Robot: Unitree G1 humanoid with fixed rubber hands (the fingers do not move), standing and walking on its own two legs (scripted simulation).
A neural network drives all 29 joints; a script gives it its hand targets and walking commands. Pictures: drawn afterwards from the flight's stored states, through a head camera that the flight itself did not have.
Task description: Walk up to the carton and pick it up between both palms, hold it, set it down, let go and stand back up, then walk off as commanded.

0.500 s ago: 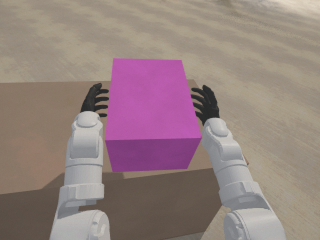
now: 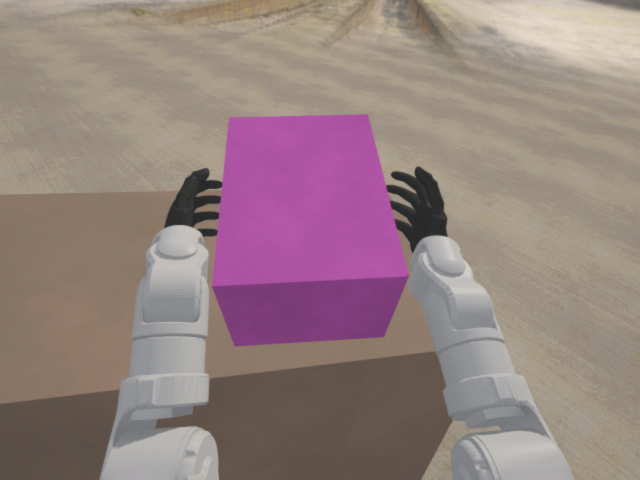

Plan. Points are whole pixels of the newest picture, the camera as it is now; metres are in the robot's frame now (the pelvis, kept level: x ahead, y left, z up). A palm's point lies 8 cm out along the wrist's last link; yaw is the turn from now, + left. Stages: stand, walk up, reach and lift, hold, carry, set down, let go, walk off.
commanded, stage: hold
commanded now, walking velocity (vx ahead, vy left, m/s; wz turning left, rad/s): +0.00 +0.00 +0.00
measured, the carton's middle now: (304, 224) +0.41 +0.02 +0.18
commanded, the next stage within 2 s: none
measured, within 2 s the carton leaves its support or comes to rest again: neither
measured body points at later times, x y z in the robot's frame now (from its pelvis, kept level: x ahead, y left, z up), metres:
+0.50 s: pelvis +0.01 +0.00 +0.00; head -0.06 +0.03 +0.44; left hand +0.38 +0.16 +0.20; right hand +0.39 -0.13 +0.21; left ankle +0.07 +0.11 -0.74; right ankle +0.01 -0.11 -0.74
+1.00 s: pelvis -0.01 +0.00 +0.00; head -0.08 +0.04 +0.44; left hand +0.35 +0.18 +0.19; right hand +0.36 -0.11 +0.21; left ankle +0.06 +0.11 -0.74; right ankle +0.01 -0.11 -0.74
